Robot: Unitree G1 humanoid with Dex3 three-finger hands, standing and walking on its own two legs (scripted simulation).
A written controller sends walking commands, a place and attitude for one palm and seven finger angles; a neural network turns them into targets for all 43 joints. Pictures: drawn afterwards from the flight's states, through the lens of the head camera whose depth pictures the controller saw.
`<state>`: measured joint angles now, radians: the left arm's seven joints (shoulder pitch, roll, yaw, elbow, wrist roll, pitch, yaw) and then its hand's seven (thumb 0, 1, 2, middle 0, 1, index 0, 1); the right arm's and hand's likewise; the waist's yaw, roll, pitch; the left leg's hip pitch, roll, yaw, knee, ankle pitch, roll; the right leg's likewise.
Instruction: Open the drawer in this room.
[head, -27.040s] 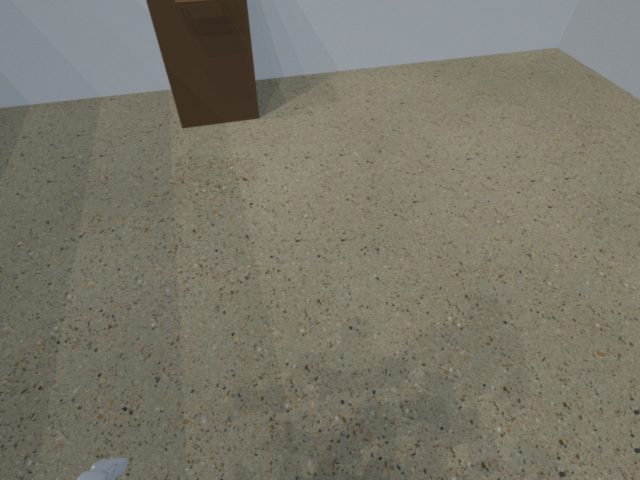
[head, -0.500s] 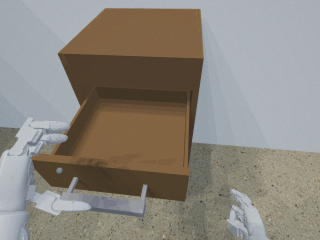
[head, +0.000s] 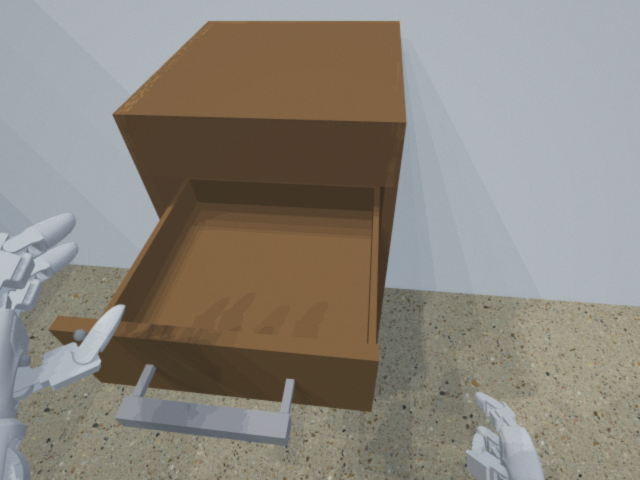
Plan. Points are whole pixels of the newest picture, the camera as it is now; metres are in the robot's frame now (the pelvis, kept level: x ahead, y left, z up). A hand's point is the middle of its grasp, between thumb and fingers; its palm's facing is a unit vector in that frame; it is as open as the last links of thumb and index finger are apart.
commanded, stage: draw the hand back to the body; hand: left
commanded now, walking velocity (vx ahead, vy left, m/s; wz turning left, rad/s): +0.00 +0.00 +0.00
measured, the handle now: (211, 400) +0.20 +0.16 +0.02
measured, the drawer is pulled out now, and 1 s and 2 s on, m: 0.30 0.30 0.30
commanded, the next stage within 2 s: step back with the hand held close in 0.32 s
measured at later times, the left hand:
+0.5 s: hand (85, 334) +0.18 +0.22 +0.20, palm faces +0.42 -0.79 -0.44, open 7.5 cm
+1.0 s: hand (48, 378) +0.14 +0.23 +0.20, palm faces +0.35 -0.77 -0.54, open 7.5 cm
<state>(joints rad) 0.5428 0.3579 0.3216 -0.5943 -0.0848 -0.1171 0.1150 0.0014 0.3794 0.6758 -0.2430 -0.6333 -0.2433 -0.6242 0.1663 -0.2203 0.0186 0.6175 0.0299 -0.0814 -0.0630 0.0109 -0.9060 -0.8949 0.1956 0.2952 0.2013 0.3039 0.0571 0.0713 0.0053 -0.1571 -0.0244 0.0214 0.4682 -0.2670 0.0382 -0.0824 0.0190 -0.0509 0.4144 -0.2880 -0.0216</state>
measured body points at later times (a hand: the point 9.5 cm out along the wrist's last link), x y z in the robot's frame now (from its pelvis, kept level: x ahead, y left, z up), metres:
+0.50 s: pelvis -0.01 -0.02 +0.00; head -0.02 -0.05 +0.45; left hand +0.15 +0.26 +0.23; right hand +0.19 -0.24 -0.09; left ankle -0.01 +0.09 -0.74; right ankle -0.04 -0.10 -0.74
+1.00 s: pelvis -0.06 +0.00 -0.01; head -0.02 +0.00 +0.44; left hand +0.12 +0.27 +0.22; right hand +0.12 -0.24 -0.09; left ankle -0.01 +0.09 -0.74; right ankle -0.04 -0.10 -0.74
